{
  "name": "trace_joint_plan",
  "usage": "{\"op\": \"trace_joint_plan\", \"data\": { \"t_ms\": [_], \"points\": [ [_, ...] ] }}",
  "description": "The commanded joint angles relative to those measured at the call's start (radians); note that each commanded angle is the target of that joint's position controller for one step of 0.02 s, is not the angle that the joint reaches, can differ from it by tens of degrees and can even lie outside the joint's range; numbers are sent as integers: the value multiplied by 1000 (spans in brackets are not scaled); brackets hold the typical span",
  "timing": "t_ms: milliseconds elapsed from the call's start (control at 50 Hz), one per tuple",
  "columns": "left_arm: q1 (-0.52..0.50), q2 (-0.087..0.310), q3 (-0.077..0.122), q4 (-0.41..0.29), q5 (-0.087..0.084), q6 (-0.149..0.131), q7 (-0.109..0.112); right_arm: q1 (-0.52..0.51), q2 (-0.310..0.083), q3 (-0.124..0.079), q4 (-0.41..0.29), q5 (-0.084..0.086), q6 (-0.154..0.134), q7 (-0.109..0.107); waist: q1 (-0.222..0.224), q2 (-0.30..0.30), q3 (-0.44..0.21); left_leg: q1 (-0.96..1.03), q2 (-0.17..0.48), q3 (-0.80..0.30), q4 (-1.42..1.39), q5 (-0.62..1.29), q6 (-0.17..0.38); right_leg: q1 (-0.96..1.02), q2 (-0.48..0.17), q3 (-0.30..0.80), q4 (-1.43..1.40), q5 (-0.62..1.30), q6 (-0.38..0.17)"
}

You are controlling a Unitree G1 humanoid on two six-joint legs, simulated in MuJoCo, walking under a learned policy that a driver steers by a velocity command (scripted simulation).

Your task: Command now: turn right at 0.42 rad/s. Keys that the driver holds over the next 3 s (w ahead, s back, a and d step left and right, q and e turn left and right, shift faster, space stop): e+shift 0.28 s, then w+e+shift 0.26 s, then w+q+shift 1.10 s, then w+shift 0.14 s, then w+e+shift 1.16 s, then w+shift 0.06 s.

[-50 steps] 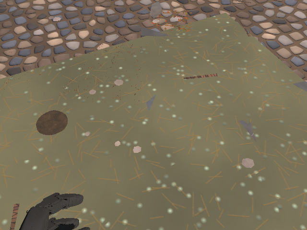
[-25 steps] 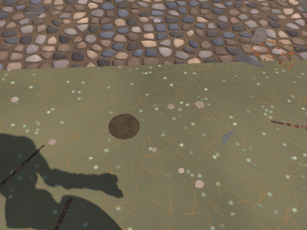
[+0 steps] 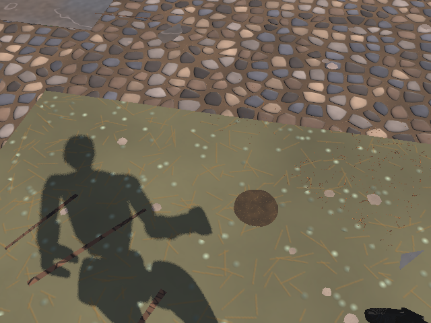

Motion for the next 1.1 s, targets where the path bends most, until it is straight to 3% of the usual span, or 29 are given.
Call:
{"op": "trace_joint_plan", "data": {
  "t_ms": [20,40,80,100,140,180,220,280,300,320,340,360,380,400,440,500,520,560,640,700,740,780,800,820,840,860,900,940,1100],
  "points": [
    [-69,191,44,-110,8,-29,-5,85,-202,-76,-43,8,-9,-25,-91,4,-60,111,188,-112,11,257,68,9,-60,120,-110,427,-79],
    [-48,224,60,-103,-6,-28,-1,61,-173,-75,-68,-11,-14,-28,-107,-147,-63,44,55,25,132,144,-3,20,-133,279,-166,489,-166],
    [66,219,67,-103,18,-32,8,-76,-146,-73,-111,0,-21,-27,2,-271,-54,-252,-61,18,400,-314,-62,206,-285,587,-298,528,-337],
    [82,216,68,-107,25,-42,13,-76,-133,-74,-110,12,-21,-23,5,-216,-78,-309,-41,-48,545,-378,-68,263,-282,591,-290,532,-341],
    [-2,207,74,-139,-4,-39,30,-47,-117,-73,-98,20,-18,-13,-49,-122,-91,-324,3,-79,508,-271,-76,270,-204,469,-244,518,-255],
    [-41,184,76,-162,-25,-5,45,-74,-87,-68,-101,20,-27,-8,-48,-120,-102,-265,-4,-41,322,-192,-96,250,-136,424,-239,462,-205],
    [-40,191,86,-180,-17,24,53,-54,-66,-64,-88,29,-36,6,-44,-146,-134,-164,-28,-26,186,-136,-103,218,-108,429,-230,430,-195],
    [-58,197,93,-207,-23,37,45,27,-102,-78,-55,39,-43,21,-58,-188,-141,-9,-41,-20,-31,-48,-99,145,-90,488,-233,338,-181],
    [-81,186,89,-216,-37,38,46,90,-118,-87,-35,43,-44,23,-92,-173,-164,104,-30,-7,-161,25,-85,74,-62,486,-235,90,-160],
    [-70,157,78,-221,-39,36,45,137,-144,-102,-15,51,-41,19,-107,-128,-162,277,30,-31,-232,47,-56,-92,-9,458,-207,-240,-122],
    [-14,95,60,-215,-24,33,38,206,-214,-121,-17,45,-35,7,-111,54,-178,451,258,-274,-277,-222,19,-317,91,327,46,-434,-68],
    [-55,72,53,-271,-30,7,31,204,-297,-131,-21,-9,-48,20,-95,273,-80,371,475,-660,-430,-509,122,-555,129,244,280,-305,-61],
    [-74,139,63,-277,-24,-11,26,116,-274,-126,-51,-19,-74,17,-54,229,-6,296,499,-673,-451,-572,151,-593,23,224,409,-199,-58],
    [-65,182,75,-255,-16,-14,22,66,-221,-111,-58,3,-86,4,-43,177,30,270,443,-536,-447,-506,119,-611,0,188,464,-108,-41],
    [-19,162,70,-220,1,-16,13,75,-186,-96,-53,24,-97,-10,-45,115,14,268,356,-337,-430,-355,63,-593,-32,126,590,-1,-8],
    [-43,119,51,-237,-13,-24,0,172,-194,-88,-20,8,-118,-4,-82,105,35,244,322,-171,-438,-262,51,-627,-65,84,703,107,10],
    [-104,111,41,-252,96,13,-53,238,-213,-79,11,-35,-100,16,-88,-3,71,145,330,-129,-466,-287,43,-573,-20,64,691,119,13],
    [-101,97,38,-249,70,30,-87,265,-216,-79,21,-27,-100,28,-97,79,87,131,322,-84,-478,-284,40,-562,-3,96,650,171,17],
    [-141,111,37,-245,65,7,-90,338,-222,-76,76,-14,-118,25,-103,105,121,247,361,-81,-518,-275,101,-594,37,153,440,168,6],
    [-241,102,14,-268,64,-11,-105,356,-215,-71,109,2,-109,26,-120,154,135,238,331,-38,-556,-174,111,-422,-45,-27,155,135,-9],
    [-276,77,-1,-279,50,-25,-103,377,-232,-74,135,-4,-104,29,-138,178,147,192,329,-23,-543,-40,114,-235,-18,-64,10,25,-32],
    [-141,101,9,-250,50,-40,-80,378,-278,-84,166,-2,-93,32,-65,186,108,191,350,-30,-390,320,134,-23,53,-97,-81,-93,-59],
    [84,127,26,-182,53,-58,-57,341,-269,-80,171,4,-92,36,61,110,0,117,296,45,-115,553,118,256,71,-81,-140,-8,-74],
    [314,208,51,-129,78,-71,-30,321,-214,-60,147,5,-101,43,165,-18,-193,-109,208,98,251,349,99,603,-93,91,-147,-195,-82],
    [409,369,78,-128,92,-81,-8,291,-51,-25,57,26,-116,50,161,-370,-309,-459,40,46,615,-269,74,797,-391,586,-331,-647,-105],
    [330,305,62,-149,86,-83,1,222,-129,-44,59,36,-110,43,149,-185,-247,-516,45,-91,742,-156,93,622,-411,737,-433,-661,-108],
    [171,157,20,-136,75,-82,-2,230,-137,-49,86,29,-94,58,25,-75,-54,-489,158,-42,708,18,78,409,-328,407,-399,-358,-86],
    [121,87,-3,-127,55,-88,4,269,-116,-48,125,1,-60,77,-32,-137,13,-442,196,-9,690,66,41,300,-252,200,-445,-188,-63],
    [195,47,-13,-16,47,-135,6,4,-89,-22,39,4,-21,119,-68,-73,170,-522,163,131,498,300,59,288,-166,-231,-539,445,-25]
  ]
}}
